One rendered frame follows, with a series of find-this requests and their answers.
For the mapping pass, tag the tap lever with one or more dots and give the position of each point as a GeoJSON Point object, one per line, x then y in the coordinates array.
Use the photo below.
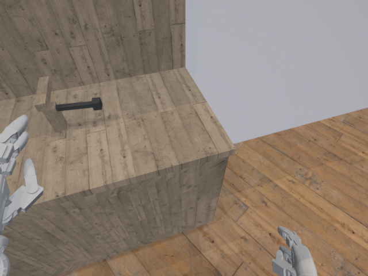
{"type": "Point", "coordinates": [95, 103]}

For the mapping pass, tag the robot right hand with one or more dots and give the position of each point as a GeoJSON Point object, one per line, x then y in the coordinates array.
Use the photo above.
{"type": "Point", "coordinates": [298, 260]}

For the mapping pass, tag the counter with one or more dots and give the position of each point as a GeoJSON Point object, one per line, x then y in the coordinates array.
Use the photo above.
{"type": "Point", "coordinates": [147, 166]}

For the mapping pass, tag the robot left hand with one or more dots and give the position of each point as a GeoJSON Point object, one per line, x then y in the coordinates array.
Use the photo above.
{"type": "Point", "coordinates": [12, 140]}

